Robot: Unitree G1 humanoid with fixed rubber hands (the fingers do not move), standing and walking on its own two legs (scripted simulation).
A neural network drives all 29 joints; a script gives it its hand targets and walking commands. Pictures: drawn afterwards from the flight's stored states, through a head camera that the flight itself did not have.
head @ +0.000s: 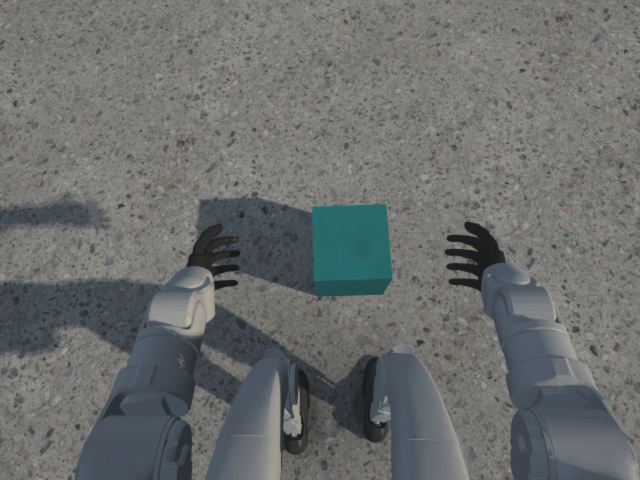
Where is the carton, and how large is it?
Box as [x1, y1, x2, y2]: [312, 204, 391, 296]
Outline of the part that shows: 385,204 312,207 313,277 318,296 382,294 391,279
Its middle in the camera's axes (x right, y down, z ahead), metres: +0.07 +0.03 +1.04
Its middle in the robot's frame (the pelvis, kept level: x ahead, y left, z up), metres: +0.52 -0.03 -0.58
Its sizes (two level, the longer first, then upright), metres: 0.191 0.186 0.206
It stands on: the floor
